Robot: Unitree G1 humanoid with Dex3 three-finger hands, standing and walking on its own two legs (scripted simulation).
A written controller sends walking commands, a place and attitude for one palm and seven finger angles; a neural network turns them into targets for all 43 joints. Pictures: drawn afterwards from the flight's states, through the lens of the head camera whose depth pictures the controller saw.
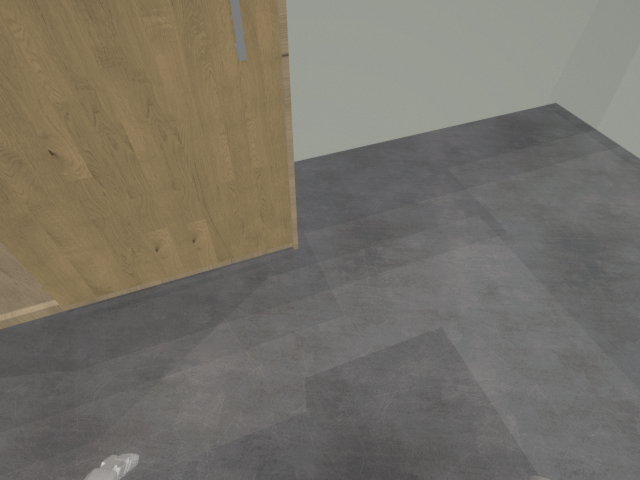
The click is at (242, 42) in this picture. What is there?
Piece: wardrobe's sliding door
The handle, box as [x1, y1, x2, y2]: [230, 0, 246, 60]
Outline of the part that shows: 230,0 236,40 235,48 238,54 238,58 240,60 246,59 238,0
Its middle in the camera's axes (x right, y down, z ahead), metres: -0.20 -0.49 +0.88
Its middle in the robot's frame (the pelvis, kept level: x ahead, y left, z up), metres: +1.00 +0.27 +0.14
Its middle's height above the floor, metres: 0.91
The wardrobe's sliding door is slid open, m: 0.00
